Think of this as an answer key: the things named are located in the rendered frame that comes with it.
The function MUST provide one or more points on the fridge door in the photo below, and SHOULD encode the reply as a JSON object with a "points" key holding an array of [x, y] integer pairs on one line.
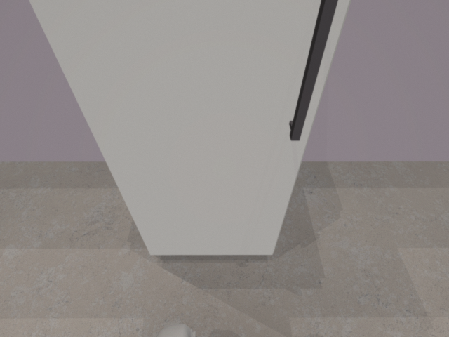
{"points": [[190, 102]]}

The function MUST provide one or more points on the handle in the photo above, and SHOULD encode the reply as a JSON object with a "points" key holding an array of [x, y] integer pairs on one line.
{"points": [[318, 44]]}

